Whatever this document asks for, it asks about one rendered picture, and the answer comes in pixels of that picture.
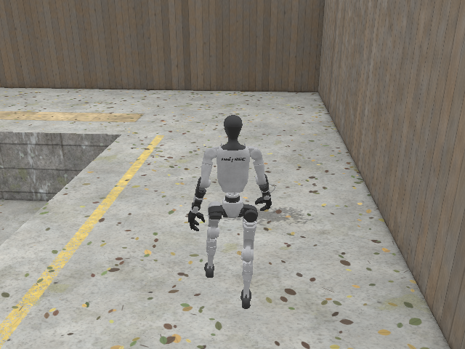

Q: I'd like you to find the right robot upper arm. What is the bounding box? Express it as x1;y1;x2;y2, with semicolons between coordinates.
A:
248;146;267;185

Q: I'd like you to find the left robot upper arm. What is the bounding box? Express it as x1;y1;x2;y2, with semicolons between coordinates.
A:
199;147;218;188

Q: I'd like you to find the humanoid robot head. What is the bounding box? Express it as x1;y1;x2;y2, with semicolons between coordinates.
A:
221;115;246;151

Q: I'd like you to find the left robot shin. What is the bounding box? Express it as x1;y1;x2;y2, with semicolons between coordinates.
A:
206;227;217;269

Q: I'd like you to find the left robot forearm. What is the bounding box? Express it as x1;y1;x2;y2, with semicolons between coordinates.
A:
190;177;206;214

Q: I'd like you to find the right robot forearm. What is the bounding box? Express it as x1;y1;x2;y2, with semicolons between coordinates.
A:
259;174;271;200

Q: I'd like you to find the robot left hand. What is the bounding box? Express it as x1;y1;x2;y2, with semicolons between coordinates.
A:
188;211;205;231

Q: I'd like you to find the robot right hand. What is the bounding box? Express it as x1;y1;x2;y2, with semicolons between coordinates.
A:
255;197;272;211

